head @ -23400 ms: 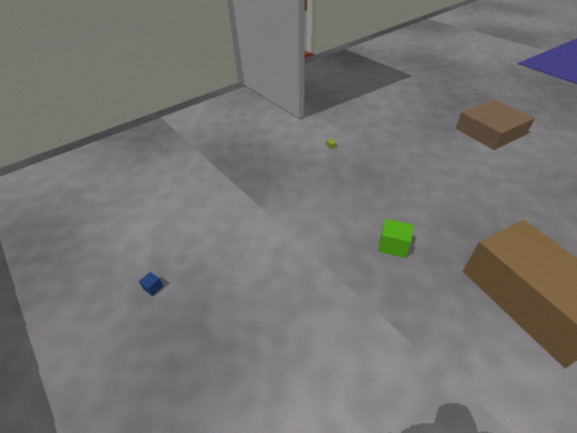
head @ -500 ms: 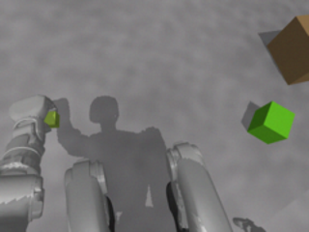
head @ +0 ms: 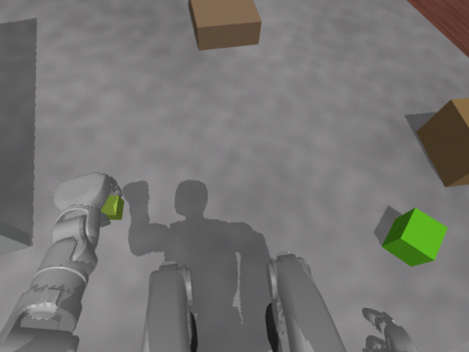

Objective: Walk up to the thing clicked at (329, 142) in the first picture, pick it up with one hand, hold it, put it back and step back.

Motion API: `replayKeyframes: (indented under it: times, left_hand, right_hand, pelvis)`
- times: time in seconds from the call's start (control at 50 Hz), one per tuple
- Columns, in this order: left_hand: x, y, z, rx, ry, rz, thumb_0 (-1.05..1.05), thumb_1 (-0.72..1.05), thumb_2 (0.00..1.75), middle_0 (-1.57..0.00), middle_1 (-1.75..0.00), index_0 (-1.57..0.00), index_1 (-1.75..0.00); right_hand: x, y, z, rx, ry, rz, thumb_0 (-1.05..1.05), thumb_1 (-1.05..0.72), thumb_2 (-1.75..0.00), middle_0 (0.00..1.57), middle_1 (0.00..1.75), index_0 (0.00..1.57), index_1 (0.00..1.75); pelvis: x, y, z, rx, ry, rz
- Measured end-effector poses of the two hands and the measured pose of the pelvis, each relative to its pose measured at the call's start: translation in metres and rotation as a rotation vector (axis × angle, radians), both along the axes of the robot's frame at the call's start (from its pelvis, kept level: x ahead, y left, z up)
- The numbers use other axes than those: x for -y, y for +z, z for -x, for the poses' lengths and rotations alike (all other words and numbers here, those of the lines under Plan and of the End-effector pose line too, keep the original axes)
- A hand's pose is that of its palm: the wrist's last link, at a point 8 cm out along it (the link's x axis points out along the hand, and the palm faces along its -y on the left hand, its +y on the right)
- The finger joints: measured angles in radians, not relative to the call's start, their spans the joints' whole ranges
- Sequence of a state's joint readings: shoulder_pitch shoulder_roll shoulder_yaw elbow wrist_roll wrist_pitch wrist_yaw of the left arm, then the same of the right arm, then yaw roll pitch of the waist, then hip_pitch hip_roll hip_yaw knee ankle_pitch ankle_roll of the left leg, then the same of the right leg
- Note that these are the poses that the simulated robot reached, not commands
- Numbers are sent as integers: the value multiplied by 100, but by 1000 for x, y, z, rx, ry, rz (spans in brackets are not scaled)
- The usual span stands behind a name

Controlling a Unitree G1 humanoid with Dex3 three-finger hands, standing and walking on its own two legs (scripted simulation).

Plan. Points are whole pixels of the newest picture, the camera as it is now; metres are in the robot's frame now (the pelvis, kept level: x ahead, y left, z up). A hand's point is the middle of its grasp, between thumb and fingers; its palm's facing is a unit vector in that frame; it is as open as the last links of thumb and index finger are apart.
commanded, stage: lift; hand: left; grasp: from above
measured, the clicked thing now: (106, 207) +0.42 +0.25 -0.12
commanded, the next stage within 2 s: hold in 0.86 s
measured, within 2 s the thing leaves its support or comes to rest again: neither
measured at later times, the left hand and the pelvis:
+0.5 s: hand (50, 187) +0.37 +0.24 +0.10, palm faces -0.41 -0.15 -0.90, open 6.5 cm; pelvis +0.04 +0.00 +0.17, yaw +2 degrees
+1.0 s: hand (17, 143) +0.38 +0.23 +0.18, palm faces -0.41 -0.15 -0.90, open 6.5 cm; pelvis +0.07 +0.00 +0.24, yaw +2 degrees
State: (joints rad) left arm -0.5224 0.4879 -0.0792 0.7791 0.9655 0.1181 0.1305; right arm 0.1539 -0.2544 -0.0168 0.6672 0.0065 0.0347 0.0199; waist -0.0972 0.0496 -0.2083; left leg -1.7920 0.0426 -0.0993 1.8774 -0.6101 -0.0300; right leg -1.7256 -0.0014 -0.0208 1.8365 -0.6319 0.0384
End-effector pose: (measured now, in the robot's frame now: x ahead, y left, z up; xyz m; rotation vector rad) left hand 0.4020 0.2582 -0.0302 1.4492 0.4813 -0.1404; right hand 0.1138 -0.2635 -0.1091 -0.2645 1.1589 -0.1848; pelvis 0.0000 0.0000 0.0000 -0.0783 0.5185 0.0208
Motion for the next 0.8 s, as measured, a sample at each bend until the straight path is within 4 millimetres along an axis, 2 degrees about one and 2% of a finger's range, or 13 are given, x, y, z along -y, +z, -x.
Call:
replayKeyframes:
  times: [0.2,0.34,0.56,0.8]
  left_hand:
    - [5,94,21,-20,46,-3,7,52,0,-116,-5,-110,-4]
    - [8,143,29,-52,46,-1,6,53,0,-116,-6,-109,-5]
    - [19,198,29,-45,41,-3,5,54,0,-114,-8,-107,-7]
    - [23,239,24,-40,53,-2,5,53,2,-113,-9,-106,-9]
  right_hand:
    - [-8,80,-25,89,-20,-20,0,-90,-90,20,30,20,30]
    - [-7,130,-32,125,-31,-16,1,-91,-90,20,30,20,30]
    - [-2,183,-32,142,-50,-11,1,-90,-90,20,30,20,30]
    - [-3,219,-38,149,-50,-27,1,-90,-90,20,30,20,30]
  pelvis:
    - [2,81,-14,93,10,-24]
    - [4,129,-27,164,14,-37]
    - [5,184,-45,252,16,-51]
    - [4,222,-59,323,12,-66]
